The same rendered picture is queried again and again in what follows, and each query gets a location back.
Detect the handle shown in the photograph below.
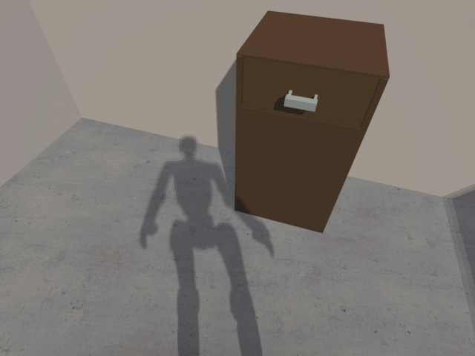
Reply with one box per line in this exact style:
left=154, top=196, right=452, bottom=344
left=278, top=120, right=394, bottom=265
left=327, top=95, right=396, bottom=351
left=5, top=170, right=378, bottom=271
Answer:
left=284, top=90, right=318, bottom=112

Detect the cabinet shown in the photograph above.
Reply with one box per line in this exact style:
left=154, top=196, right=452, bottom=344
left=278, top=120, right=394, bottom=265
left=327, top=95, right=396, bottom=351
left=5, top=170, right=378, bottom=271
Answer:
left=235, top=10, right=390, bottom=233

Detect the drawer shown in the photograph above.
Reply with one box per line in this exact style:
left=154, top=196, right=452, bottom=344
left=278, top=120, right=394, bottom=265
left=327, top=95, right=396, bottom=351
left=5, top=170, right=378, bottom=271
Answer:
left=242, top=58, right=379, bottom=128

